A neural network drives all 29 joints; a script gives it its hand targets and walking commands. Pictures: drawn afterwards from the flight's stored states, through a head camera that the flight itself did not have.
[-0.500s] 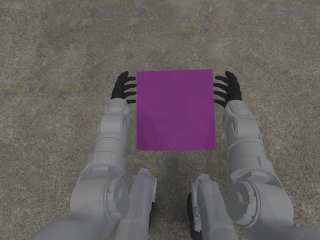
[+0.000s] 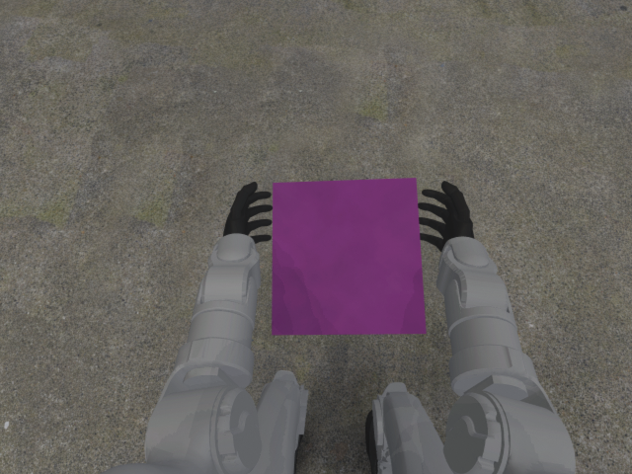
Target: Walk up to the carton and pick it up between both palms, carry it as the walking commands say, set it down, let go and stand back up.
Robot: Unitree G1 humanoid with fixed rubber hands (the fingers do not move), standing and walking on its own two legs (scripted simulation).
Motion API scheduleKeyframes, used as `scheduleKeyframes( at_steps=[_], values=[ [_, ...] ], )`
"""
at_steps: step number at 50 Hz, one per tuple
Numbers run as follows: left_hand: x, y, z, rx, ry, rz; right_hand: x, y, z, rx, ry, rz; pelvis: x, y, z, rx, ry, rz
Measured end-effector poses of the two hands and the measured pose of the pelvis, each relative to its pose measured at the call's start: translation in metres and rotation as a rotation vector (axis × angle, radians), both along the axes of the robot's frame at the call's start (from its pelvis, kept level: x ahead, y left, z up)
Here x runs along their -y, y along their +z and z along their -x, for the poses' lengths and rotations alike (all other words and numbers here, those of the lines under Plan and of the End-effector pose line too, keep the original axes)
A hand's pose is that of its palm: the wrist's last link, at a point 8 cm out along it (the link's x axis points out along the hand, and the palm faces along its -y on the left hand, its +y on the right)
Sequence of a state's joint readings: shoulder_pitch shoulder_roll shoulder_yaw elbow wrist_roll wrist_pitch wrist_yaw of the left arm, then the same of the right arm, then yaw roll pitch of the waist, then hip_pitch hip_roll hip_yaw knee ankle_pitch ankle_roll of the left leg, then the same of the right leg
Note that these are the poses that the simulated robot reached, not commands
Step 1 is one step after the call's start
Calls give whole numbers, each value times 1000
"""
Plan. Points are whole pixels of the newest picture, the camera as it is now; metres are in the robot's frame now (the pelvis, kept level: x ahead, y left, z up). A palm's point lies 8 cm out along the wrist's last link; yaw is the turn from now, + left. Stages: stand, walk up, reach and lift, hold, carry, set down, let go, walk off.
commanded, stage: reach and lift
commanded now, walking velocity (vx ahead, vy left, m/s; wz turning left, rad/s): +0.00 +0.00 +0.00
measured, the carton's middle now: (345, 260) +0.41 +0.01 -0.13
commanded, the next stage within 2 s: none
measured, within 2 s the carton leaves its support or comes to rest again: neither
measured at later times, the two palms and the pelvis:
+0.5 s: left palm (228, 229) +0.38 +0.15 +0.03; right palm (483, 232) +0.39 -0.13 +0.04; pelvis +0.03 +0.00 +0.07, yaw +1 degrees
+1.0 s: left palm (211, 218) +0.36 +0.15 +0.10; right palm (519, 217) +0.37 -0.14 +0.11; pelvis +0.04 +0.00 +0.11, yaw +1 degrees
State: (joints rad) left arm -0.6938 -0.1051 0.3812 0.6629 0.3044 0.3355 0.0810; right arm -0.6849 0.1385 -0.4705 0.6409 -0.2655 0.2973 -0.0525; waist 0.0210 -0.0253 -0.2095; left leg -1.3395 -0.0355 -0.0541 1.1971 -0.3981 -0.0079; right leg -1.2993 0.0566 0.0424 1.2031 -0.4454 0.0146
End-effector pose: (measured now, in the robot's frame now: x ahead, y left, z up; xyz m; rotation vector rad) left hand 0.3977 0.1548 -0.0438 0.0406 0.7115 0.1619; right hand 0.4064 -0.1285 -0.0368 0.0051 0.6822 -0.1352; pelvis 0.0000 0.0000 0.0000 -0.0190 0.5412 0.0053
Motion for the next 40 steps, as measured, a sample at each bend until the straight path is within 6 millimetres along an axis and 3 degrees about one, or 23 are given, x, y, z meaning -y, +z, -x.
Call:
scheduleKeyframes(
  at_steps=[40],
  values=[
    [7, 116, 32, -6, 0, 12, 8, 119, 28, 5, 4, 3, 2, 101, -40, 286, 9, -14]
  ],
)
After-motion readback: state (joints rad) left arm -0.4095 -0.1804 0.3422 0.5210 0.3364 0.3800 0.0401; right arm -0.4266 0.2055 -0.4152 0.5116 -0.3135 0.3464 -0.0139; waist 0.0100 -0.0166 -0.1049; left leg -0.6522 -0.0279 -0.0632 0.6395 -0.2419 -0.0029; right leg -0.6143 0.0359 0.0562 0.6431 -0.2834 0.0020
